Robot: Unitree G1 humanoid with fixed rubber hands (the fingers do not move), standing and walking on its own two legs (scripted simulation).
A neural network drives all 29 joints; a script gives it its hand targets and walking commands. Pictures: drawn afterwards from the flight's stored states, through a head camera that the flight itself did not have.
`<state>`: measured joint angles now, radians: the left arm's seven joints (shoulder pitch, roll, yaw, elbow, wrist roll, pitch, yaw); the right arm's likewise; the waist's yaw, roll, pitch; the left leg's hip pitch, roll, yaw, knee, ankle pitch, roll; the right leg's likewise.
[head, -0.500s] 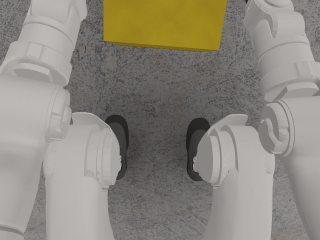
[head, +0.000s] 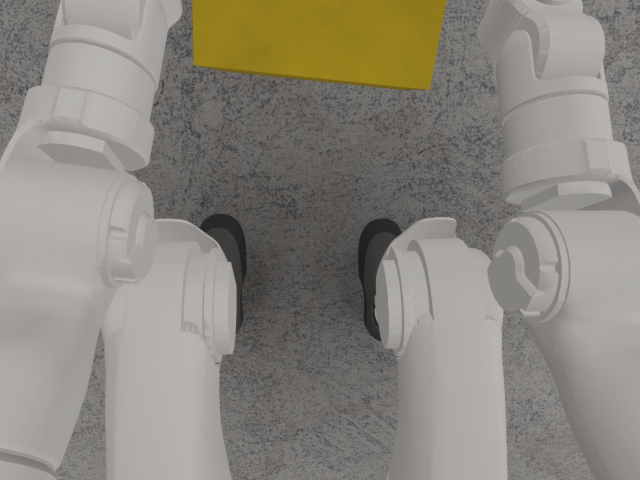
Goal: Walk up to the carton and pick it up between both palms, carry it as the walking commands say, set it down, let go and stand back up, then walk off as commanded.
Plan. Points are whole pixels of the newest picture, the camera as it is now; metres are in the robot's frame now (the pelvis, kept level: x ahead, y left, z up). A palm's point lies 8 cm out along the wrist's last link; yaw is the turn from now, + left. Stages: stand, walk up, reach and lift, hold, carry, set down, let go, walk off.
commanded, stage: reach and lift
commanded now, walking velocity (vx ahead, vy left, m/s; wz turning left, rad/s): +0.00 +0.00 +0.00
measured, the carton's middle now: out of the picture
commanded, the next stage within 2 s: none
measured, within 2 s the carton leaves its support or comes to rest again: neither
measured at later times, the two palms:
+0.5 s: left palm out of the picture +0.55 +0.15 -0.11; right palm out of the picture +0.53 -0.14 -0.10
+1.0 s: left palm out of the picture +0.53 +0.14 -0.05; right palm out of the picture +0.51 -0.15 -0.03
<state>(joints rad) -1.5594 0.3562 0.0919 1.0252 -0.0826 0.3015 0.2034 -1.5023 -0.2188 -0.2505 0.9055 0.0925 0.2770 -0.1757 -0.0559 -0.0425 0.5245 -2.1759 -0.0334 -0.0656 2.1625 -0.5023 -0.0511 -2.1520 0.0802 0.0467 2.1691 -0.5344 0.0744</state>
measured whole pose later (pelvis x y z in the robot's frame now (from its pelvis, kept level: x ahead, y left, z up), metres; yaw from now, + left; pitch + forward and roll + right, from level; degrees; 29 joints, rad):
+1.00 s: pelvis -0.02 +0.00 +0.08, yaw +1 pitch +24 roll -1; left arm -1.38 0.24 0.18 0.75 0.01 0.43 0.23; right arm -1.30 -0.07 -0.34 0.57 0.01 0.41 -0.36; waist -0.04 -0.03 0.52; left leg -1.88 -0.04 -0.06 1.93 -0.46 -0.05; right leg -1.85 0.06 0.05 1.94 -0.51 0.06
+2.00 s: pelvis -0.03 +0.00 +0.18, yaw +2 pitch +14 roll +0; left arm -1.24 0.19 0.15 0.74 0.01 0.48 0.26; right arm -1.17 -0.05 -0.31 0.58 0.00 0.46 -0.35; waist -0.06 -0.03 0.52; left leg -1.43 -0.04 -0.05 1.59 -0.41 -0.03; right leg -1.40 0.04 0.07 1.61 -0.45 0.06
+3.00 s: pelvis +0.01 +0.00 +0.31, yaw +1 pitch +12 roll +0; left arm -0.87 0.04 0.24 0.80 0.13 0.46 0.23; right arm -0.84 0.06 -0.33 0.69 -0.12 0.44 -0.29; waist -0.06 -0.03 0.16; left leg -0.98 -0.03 -0.04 1.04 -0.27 -0.02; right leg -0.97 0.03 0.09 1.06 -0.30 0.05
